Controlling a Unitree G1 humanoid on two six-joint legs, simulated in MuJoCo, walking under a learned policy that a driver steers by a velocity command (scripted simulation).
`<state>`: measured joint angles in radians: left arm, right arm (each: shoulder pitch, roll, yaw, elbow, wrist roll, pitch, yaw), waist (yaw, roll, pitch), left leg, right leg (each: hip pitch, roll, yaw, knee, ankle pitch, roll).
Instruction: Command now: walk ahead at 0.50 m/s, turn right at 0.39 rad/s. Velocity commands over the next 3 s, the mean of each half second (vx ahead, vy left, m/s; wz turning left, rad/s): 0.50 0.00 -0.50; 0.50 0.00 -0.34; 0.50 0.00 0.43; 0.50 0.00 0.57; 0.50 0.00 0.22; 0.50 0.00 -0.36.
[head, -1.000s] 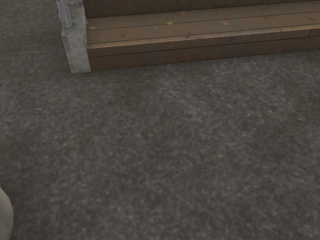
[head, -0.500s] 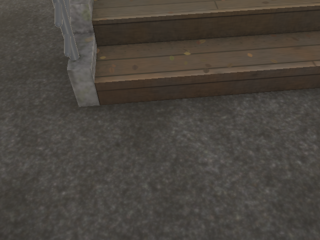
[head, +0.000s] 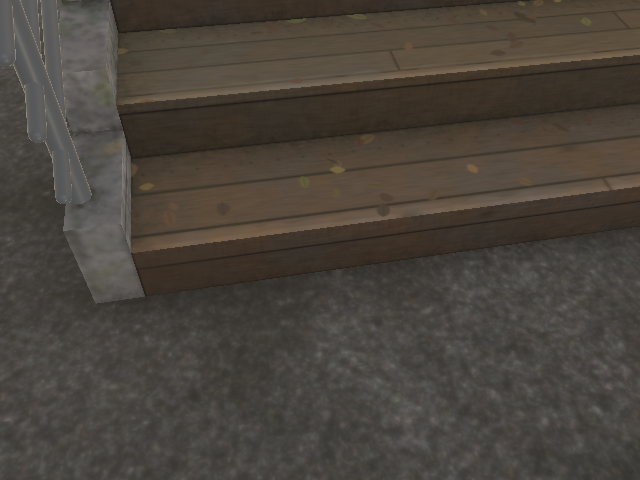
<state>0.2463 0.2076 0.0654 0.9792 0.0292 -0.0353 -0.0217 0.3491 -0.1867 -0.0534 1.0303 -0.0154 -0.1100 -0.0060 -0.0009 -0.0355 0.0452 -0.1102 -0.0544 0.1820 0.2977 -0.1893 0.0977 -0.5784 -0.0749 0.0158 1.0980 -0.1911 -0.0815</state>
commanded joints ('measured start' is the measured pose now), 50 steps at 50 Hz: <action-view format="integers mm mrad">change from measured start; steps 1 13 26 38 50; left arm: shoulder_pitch -7 -188 54 244 67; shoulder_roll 10 29 167 199 152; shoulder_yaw -1 -7 35 33 -7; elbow -50 -151 -84 -70 -138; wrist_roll -3 4 -35 -16 28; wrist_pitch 12 4 -42 -30 -47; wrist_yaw -13 -19 21 37 8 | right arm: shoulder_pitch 47 148 -76 -464 -80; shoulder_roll -83 -146 -103 -131 -159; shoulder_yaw -8 -15 -15 16 -9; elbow -35 5 -207 -358 -189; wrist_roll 1 -8 -33 -11 7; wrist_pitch -19 11 68 52 29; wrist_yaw -7 -47 18 37 27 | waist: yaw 15 14 -32 95 17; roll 91 141 35 -47 80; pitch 39 16 -34 16 -41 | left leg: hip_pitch -5 260 -478 -566 29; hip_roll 279 328 175 91 241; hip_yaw -134 72 -177 -172 -558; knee -175 86 793 307 -65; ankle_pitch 272 965 -50 183 235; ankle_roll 28 8 -141 -111 149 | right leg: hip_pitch -99 68 418 643 47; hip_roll -26 114 -37 -46 45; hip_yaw -4 -206 211 296 65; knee -48 -471 -882 -835 27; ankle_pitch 118 7 423 469 -97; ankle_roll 11 -87 -200 -135 42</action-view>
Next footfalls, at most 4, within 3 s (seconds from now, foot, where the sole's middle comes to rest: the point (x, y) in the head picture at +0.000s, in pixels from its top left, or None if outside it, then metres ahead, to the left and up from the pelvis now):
0.32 right None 0.30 -0.11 -0.78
0.86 left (363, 402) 0.67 -0.09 -0.78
1.36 right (473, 347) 0.81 -0.35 -0.78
1.98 left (362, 301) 0.94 -0.10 -0.78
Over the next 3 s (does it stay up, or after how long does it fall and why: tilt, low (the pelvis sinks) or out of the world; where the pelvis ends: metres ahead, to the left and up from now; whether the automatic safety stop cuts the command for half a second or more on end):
stays up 1.43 0.00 0.28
